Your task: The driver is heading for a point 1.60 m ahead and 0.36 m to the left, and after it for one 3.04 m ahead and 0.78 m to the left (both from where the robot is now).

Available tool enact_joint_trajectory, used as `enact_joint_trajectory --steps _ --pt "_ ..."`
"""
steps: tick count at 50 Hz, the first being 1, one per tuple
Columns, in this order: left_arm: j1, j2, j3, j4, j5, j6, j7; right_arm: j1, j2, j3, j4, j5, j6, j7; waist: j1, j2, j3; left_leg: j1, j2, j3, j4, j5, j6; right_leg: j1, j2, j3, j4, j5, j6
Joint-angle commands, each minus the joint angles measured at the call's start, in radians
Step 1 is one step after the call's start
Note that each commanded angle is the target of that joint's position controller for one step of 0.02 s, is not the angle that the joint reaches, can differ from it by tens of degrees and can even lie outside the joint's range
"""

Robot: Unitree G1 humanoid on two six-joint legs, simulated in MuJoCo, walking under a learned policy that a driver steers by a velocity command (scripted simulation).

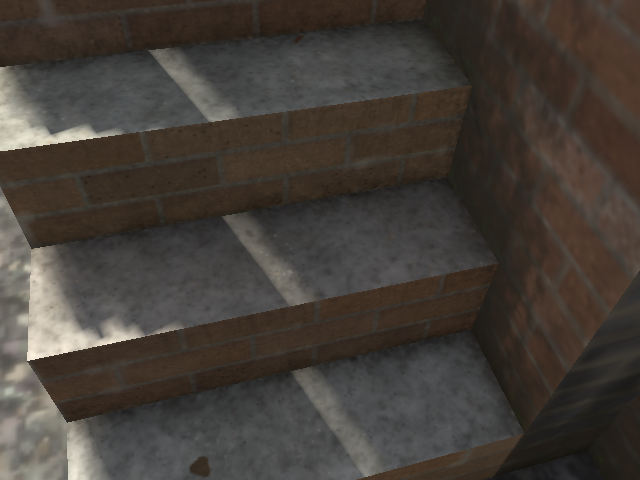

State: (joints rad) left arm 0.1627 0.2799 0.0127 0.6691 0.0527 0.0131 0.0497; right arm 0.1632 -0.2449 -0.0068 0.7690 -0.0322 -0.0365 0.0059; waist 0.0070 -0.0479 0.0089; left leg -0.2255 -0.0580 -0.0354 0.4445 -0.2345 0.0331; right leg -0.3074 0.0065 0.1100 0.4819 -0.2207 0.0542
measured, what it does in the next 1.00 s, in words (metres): steps on the spot, turning left: left foot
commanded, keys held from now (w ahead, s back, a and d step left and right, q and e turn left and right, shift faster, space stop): q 0.72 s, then no key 0.04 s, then w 0.02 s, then w+e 0.22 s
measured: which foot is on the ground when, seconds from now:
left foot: down 0.00-0.28, up 0.30-0.54, down 0.56-1.00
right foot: down 0.00-0.56, up 0.58-1.00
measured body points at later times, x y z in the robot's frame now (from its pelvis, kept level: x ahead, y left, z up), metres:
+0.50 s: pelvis -0.02 +0.00 +0.00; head +0.02 +0.02 +0.44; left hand +0.03 +0.32 -0.11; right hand +0.23 -0.21 -0.08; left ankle -0.05 +0.12 -0.70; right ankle +0.04 -0.14 -0.74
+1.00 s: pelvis -0.01 +0.05 +0.00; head -0.01 +0.05 +0.45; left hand +0.00 +0.35 -0.10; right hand +0.26 -0.10 -0.08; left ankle -0.05 +0.12 -0.74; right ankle +0.02 -0.07 -0.73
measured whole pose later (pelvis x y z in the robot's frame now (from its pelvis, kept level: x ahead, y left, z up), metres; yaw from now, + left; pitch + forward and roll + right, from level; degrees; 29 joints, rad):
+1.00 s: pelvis -0.01 +0.05 +0.00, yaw +25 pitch +2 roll +0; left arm 0.23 0.26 0.04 0.71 -0.01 -0.04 0.02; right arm 0.18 -0.24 -0.02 0.60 -0.01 0.00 -0.01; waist 0.00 -0.01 -0.06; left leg -0.25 -0.08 -0.04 0.47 -0.26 0.07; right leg -0.28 -0.02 -0.02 0.57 -0.33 0.00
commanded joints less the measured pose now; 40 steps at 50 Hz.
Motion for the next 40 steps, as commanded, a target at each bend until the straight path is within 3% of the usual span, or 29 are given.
enact_joint_trajectory --steps 1,3,7,11,13,14,15,16,17,18,19,21,23,25,26,27,28,29,30,31,32,33,34,38,40 --pt "-0.035 0.140 0.043 -0.065 -0.010 -0.021 0.011 -0.077 -0.222 -0.052 -0.088 0.013 -0.016 -0.008 0.017 0.204 -0.009 -0.091 0.183 -0.255 -0.175 -0.032 0.070 0.076 -0.024 -0.011 -0.005 0.004 0.006" --pt "-0.038 0.134 0.042 -0.063 -0.017 -0.027 0.014 -0.082 -0.200 -0.051 -0.109 0.018 -0.010 -0.016 0.009 0.191 -0.015 -0.076 0.184 -0.281 -0.150 0.005 0.091 0.046 -0.019 -0.032 0.008 -0.011 -0.001" --pt "-0.029 0.128 0.046 -0.065 -0.024 -0.040 0.013 -0.054 -0.220 -0.070 -0.152 0.028 0.012 -0.021 -0.013 0.159 -0.076 -0.009 0.184 -0.336 -0.062 0.213 0.130 0.011 -0.010 -0.061 0.054 -0.016 -0.007" --pt "0.010 0.124 0.046 -0.057 -0.012 -0.047 -0.004 -0.060 -0.220 -0.083 -0.203 0.034 0.036 -0.034 0.010 0.118 -0.069 -0.095 0.140 -0.368 0.006 0.216 0.130 0.056 -0.021 -0.059 0.051 -0.027 -0.035" --pt "0.061 0.166 0.058 -0.050 -0.016 -0.050 0.002 -0.067 -0.198 -0.082 -0.231 0.045 0.036 -0.029 0.020 0.016 -0.085 -0.207 0.076 -0.277 0.114 0.151 0.062 0.162 -0.116 0.002 -0.018 0.044 -0.095" --pt "0.101 0.193 0.066 -0.041 -0.007 -0.045 0.005 -0.071 -0.174 -0.076 -0.245 0.047 0.034 -0.025 0.030 -0.105 -0.090 -0.304 0.003 -0.165 0.255 0.025 0.012 0.221 -0.227 0.109 -0.097 0.141 -0.170" --pt "0.114 0.204 0.070 -0.037 0.001 -0.040 0.009 -0.065 -0.165 -0.074 -0.260 0.034 0.028 -0.018 0.034 -0.236 -0.103 -0.400 -0.036 -0.069 0.442 -0.254 -0.027 0.266 -0.388 0.259 -0.154 0.326 -0.283" --pt "0.109 0.181 0.066 -0.051 -0.009 -0.038 0.021 -0.042 -0.204 -0.089 -0.252 0.028 0.019 -0.006 0.033 -0.211 -0.124 -0.447 0.017 -0.055 0.682 -0.403 -0.060 0.273 -0.479 0.302 -0.161 0.448 -0.359" --pt "0.081 0.180 0.067 -0.066 -0.023 -0.040 0.025 -0.017 -0.208 -0.098 -0.238 0.037 0.025 0.003 0.015 -0.109 -0.122 -0.448 0.052 -0.071 0.779 -0.371 -0.076 0.246 -0.457 0.236 -0.147 0.454 -0.348" --pt "0.021 0.184 0.074 -0.067 -0.039 -0.040 0.025 0.024 -0.184 -0.094 -0.223 0.050 0.039 0.003 -0.019 -0.058 -0.099 -0.420 0.084 -0.067 0.764 -0.299 -0.089 0.204 -0.387 0.129 -0.143 0.405 -0.295" --pt "-0.013 0.200 0.081 -0.068 -0.047 -0.038 0.026 0.014 -0.158 -0.084 -0.224 0.048 0.049 0.001 -0.023 -0.045 -0.077 -0.403 0.103 -0.039 0.715 -0.238 -0.095 0.168 -0.345 0.058 -0.150 0.368 -0.260" --pt "-0.026 0.210 0.089 -0.063 -0.040 -0.025 0.028 -0.015 -0.127 -0.070 -0.242 0.038 0.058 0.004 -0.008 -0.060 -0.068 -0.314 0.109 0.024 0.612 -0.189 -0.104 0.098 -0.293 -0.052 -0.160 0.332 -0.240" --pt "-0.015 0.210 0.095 -0.056 -0.042 -0.016 0.027 -0.044 -0.120 -0.063 -0.270 0.036 0.056 0.016 0.011 -0.098 -0.091 -0.222 0.113 0.055 0.457 -0.166 -0.083 0.088 -0.285 -0.109 -0.155 0.267 -0.229" --pt "0.012 0.217 0.102 -0.042 -0.052 -0.016 0.019 -0.017 -0.141 -0.074 -0.274 0.039 0.052 0.023 0.013 -0.111 -0.107 -0.159 0.094 0.093 0.329 -0.124 -0.060 0.103 -0.305 -0.118 -0.126 0.198 -0.216" --pt "0.007 0.211 0.101 -0.037 -0.060 -0.016 0.016 0.026 -0.146 -0.081 -0.262 0.038 0.050 0.024 -0.009 -0.100 -0.114 -0.097 0.075 0.119 0.224 -0.055 -0.039 0.089 -0.302 -0.136 -0.092 0.145 -0.193" --pt "0.000 0.187 0.097 -0.037 -0.068 -0.014 0.009 0.057 -0.159 -0.094 -0.251 0.047 0.060 0.019 -0.025 -0.091 -0.117 -0.016 0.045 0.127 0.139 -0.016 -0.011 0.048 -0.277 -0.157 -0.027 0.123 -0.157" --pt "0.048 0.131 0.083 -0.018 -0.061 -0.011 0.003 0.114 -0.193 -0.110 -0.237 0.044 0.065 0.008 -0.031 0.016 -0.102 0.079 0.050 0.064 0.036 0.082 0.026 -0.042 -0.224 -0.231 0.123 0.023 -0.088" --pt "0.060 0.065 0.063 -0.054 -0.011 -0.008 -0.005 0.159 -0.311 -0.136 -0.260 0.035 0.064 -0.014 -0.014 0.350 -0.076 0.227 0.318 -0.329 -0.020 0.474 0.143 -0.361 -0.099 -0.308 0.491 -0.395 0.029" --pt "-0.052 0.101 0.069 -0.104 -0.016 -0.019 0.003 0.153 -0.367 -0.140 -0.290 -0.009 0.044 -0.009 -0.070 0.351 -0.138 0.123 0.452 -0.532 -0.085 0.541 0.329 -0.442 -0.016 -0.106 0.693 -0.480 0.047" --pt "-0.086 0.145 0.083 -0.105 -0.039 -0.019 0.010 0.119 -0.333 -0.132 -0.290 -0.018 0.026 -0.005 -0.073 0.239 -0.121 0.085 0.414 -0.472 -0.112 0.400 0.314 -0.443 -0.034 -0.044 0.764 -0.407 0.034" --pt "-0.063 0.155 0.091 -0.088 -0.045 -0.017 0.017 0.061 -0.297 -0.121 -0.287 -0.001 0.019 -0.007 -0.031 0.205 -0.084 0.050 0.359 -0.404 -0.112 0.299 0.254 -0.444 -0.047 -0.030 0.746 -0.306 0.021" --pt "-0.026 0.156 0.097 -0.058 -0.038 -0.011 0.026 0.007 -0.257 -0.110 -0.292 0.026 0.026 -0.013 -0.004 0.158 -0.080 0.039 0.314 -0.356 -0.101 0.240 0.202 -0.428 -0.060 -0.027 0.727 -0.229 0.027" --pt "-0.010 0.155 0.099 -0.051 -0.029 -0.007 0.028 -0.033 -0.243 -0.103 -0.298 0.039 0.033 -0.017 0.013 0.164 -0.078 -0.004 0.287 -0.317 -0.095 0.273 0.183 -0.388 -0.050 -0.039 0.727 -0.171 0.035" --pt "0.008 0.104 0.085 -0.035 -0.037 -0.012 0.013 -0.023 -0.195 -0.086 -0.292 0.029 0.041 -0.036 0.008 0.169 -0.130 0.032 0.248 -0.268 -0.081 0.336 0.180 -0.326 -0.019 -0.043 0.650 -0.086 0.044" --pt "-0.009 0.078 0.071 -0.035 -0.038 -0.018 0.005 -0.012 -0.162 -0.077 -0.281 0.031 0.042 -0.043 -0.008 0.170 -0.152 0.062 0.228 -0.256 -0.112 0.091 0.169 -0.285 -0.037 -0.052 0.492 -0.045 0.040"
Keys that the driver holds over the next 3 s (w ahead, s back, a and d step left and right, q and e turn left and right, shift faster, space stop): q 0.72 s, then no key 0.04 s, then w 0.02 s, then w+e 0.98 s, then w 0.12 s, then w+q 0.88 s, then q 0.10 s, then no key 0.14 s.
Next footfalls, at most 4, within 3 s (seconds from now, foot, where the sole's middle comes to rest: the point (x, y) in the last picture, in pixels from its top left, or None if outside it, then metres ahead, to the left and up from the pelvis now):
0.56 left None -0.02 0.14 -0.78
1.02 right None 0.06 -0.05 -0.78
1.36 left None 0.13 0.21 -0.78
1.84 right None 0.27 -0.02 -0.78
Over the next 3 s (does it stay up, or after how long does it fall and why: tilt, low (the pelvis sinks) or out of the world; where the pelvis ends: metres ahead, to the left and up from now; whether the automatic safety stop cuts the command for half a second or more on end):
stays up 0.62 0.11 0.39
